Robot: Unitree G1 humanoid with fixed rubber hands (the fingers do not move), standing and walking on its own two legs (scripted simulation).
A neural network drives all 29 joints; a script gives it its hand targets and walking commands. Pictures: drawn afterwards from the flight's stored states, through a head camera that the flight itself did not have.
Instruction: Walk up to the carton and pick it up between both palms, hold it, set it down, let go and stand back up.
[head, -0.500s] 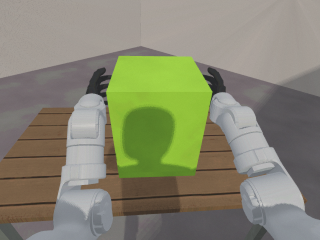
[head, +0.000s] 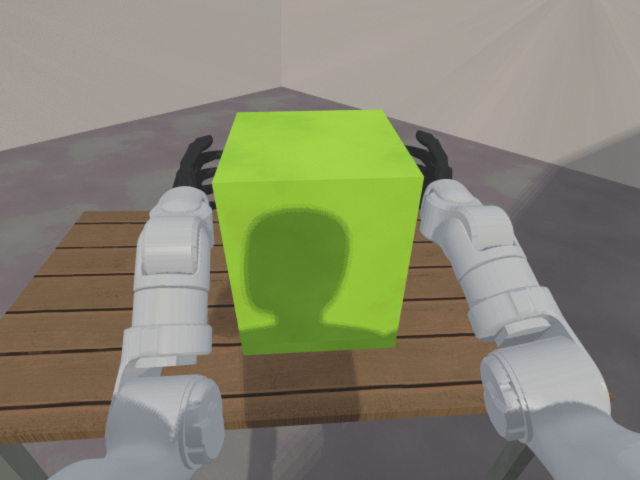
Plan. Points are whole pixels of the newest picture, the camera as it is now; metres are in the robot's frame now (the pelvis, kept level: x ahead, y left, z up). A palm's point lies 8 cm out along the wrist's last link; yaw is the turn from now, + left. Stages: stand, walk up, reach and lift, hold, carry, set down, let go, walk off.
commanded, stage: hold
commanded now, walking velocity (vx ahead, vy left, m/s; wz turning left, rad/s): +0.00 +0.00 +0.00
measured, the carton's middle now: (314, 228) +0.39 +0.01 +0.19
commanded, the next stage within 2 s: none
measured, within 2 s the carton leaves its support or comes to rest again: neither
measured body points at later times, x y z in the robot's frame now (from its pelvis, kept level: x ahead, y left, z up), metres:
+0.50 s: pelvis +0.00 +0.00 +0.00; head -0.10 +0.02 +0.44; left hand +0.37 +0.16 +0.26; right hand +0.38 -0.14 +0.26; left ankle +0.05 +0.13 -0.74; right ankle -0.04 -0.12 -0.74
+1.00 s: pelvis +0.00 +0.00 +0.00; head -0.09 +0.03 +0.44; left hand +0.37 +0.16 +0.25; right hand +0.38 -0.14 +0.25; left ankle +0.05 +0.13 -0.74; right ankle -0.04 -0.12 -0.74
